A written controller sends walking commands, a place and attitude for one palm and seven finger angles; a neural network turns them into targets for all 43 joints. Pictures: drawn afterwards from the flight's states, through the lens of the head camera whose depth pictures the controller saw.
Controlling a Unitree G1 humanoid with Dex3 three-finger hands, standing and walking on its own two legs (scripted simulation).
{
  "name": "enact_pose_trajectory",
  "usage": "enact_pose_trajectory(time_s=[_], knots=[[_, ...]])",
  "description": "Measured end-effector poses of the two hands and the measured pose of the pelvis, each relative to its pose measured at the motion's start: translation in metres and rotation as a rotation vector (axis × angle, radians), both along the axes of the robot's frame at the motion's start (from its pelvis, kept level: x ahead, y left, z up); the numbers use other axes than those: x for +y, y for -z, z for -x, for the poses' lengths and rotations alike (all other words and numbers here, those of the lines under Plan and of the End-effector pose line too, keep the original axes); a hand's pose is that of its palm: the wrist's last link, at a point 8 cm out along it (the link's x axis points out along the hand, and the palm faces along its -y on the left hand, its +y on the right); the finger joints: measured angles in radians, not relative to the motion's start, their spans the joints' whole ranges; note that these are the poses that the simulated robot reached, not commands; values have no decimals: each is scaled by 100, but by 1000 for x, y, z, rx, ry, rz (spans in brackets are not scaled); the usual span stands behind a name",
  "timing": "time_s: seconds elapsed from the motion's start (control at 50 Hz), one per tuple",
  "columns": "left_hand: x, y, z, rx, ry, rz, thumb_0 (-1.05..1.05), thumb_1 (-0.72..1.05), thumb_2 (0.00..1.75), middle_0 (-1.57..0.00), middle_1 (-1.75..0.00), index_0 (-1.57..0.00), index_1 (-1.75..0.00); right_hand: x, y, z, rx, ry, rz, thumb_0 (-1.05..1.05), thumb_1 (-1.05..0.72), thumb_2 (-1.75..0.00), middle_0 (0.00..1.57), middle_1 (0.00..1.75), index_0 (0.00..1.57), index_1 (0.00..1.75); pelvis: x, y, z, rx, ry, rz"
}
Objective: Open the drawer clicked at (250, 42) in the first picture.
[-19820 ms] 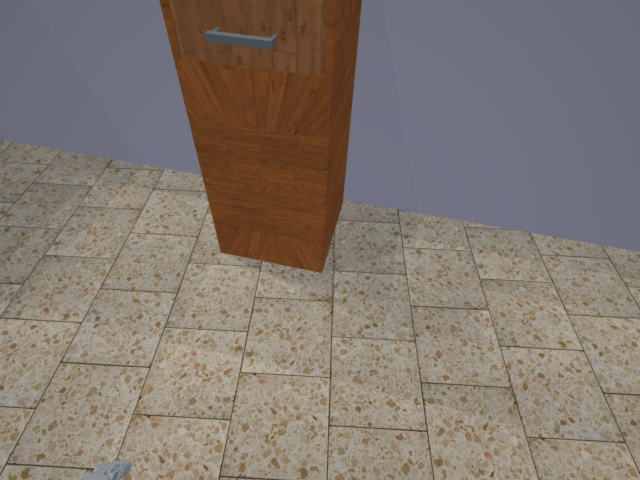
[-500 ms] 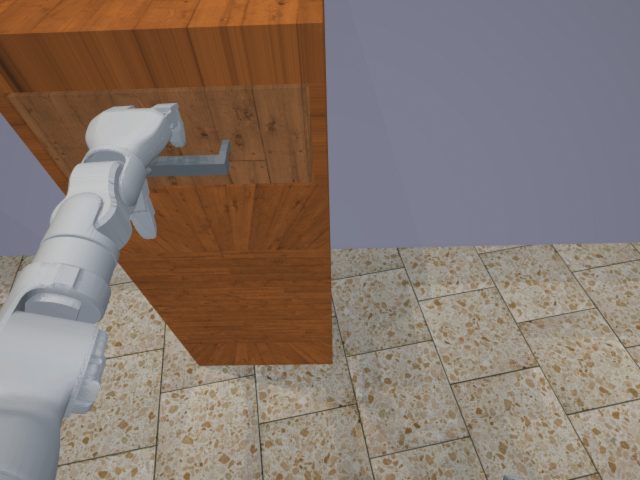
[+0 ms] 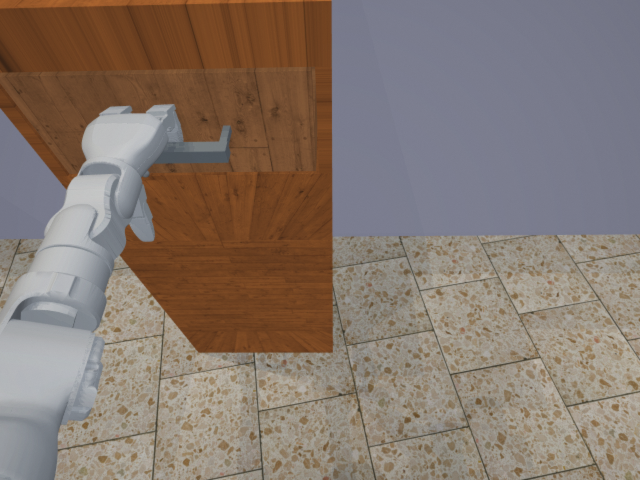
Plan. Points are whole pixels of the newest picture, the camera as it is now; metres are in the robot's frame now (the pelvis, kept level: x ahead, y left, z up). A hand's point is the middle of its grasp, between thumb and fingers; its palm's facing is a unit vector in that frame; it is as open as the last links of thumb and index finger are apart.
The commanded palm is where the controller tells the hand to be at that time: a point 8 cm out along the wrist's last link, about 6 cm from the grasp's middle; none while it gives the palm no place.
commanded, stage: lower the fingers behind the handle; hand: left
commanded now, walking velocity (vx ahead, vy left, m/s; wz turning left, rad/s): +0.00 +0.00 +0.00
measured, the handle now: (168, 143) +0.52 +0.21 +0.13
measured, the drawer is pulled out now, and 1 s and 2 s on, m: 0.00 0.00 0.08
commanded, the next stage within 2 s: close the thumb around the handle in 0.38 s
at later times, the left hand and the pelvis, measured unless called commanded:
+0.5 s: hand (154, 181) +0.47 +0.23 +0.10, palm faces -0.01 -0.02 -1.00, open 13.7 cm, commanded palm +0.45 +0.23 +0.16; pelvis +0.00 +0.01 +0.00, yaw -1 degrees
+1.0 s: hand (151, 183) +0.47 +0.23 +0.10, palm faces -0.03 +0.00 -1.00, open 7.1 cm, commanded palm +0.45 +0.24 +0.16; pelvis +0.00 +0.00 +0.00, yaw -1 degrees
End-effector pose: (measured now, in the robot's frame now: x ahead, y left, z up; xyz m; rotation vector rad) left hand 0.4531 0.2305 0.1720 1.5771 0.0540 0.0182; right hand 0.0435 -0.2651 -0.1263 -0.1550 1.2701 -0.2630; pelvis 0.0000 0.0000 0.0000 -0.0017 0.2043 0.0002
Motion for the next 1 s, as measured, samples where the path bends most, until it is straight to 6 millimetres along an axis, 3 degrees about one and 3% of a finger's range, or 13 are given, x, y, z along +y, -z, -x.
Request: enact_pose_trajectory(time_s=[0.16,0.58,0.74,1.0], knots=[[-4,14,0,64,45,1,0,-49,31,-32,-120,-31,-123,6,-5,-8,-41,2,11,1,-91,-89,20,30,20,30,4,0,2,-8,6,1],[-5,14,0,-9,50,18,0,-46,32,-35,-122,-34,-124,16,-2,-12,-41,-3,-10,1,-91,-89,20,30,20,30,12,2,-1,2,11,5],[-7,14,0,11,48,20,0,-19,43,-35,-124,-35,-125,13,-3,-12,-53,3,-4,1,-91,-89,20,30,20,30,9,0,0,-8,17,2],[-2,13,4,9,49,12,0,48,72,-37,-130,-39,-131,-1,-6,-13,-42,-2,20,1,-91,-89,20,30,20,30,3,0,-2,-8,12,1]])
